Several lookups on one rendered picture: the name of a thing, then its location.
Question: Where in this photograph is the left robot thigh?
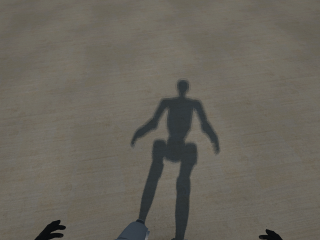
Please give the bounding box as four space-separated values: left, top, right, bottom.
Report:
115 221 150 240

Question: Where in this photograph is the robot left shin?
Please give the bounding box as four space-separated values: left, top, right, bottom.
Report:
136 219 145 225

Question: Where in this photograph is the right robot hand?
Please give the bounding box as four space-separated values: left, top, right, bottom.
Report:
259 229 283 240

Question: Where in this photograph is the left robot hand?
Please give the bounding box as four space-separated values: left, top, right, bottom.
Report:
35 220 66 240

